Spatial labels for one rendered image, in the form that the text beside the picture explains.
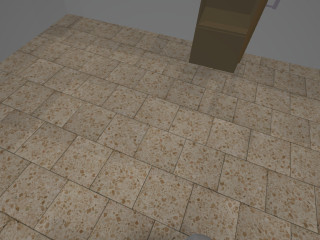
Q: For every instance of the handle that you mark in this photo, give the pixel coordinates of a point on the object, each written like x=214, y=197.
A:
x=274, y=6

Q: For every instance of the cupboard door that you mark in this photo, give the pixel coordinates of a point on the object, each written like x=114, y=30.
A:
x=252, y=27

